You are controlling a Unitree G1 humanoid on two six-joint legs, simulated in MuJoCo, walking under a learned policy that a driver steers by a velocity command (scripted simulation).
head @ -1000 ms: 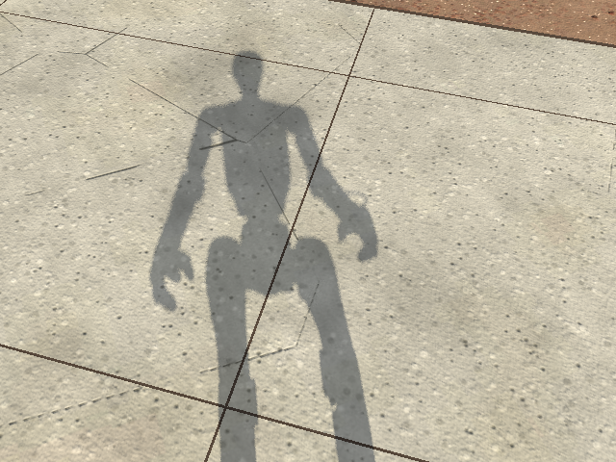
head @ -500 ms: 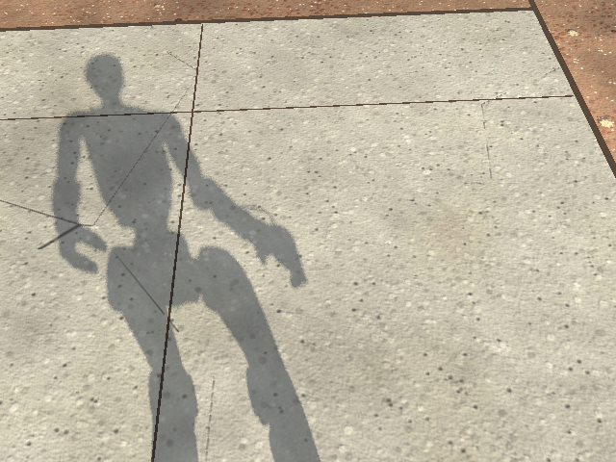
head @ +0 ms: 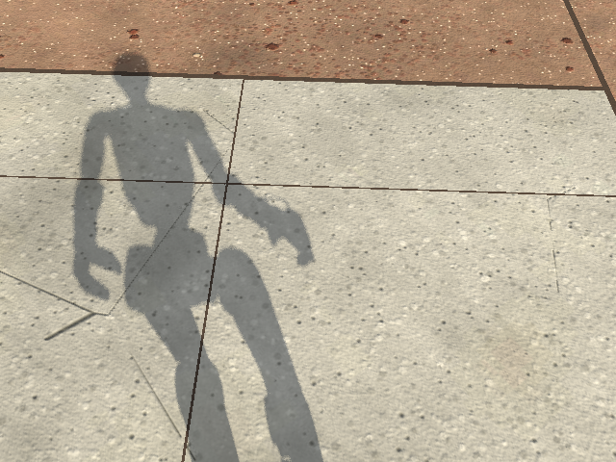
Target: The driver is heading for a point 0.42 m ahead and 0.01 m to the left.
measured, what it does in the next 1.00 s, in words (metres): walks ahead: right foot, then left foot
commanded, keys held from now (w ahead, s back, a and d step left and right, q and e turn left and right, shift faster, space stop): w+q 0.14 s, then w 0.18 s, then no key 0.68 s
